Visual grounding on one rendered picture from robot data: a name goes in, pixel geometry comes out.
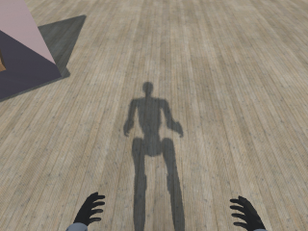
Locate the right robot hand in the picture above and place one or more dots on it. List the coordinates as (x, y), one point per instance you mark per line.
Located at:
(252, 219)

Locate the left robot hand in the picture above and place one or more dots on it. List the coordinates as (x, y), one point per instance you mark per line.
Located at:
(86, 211)

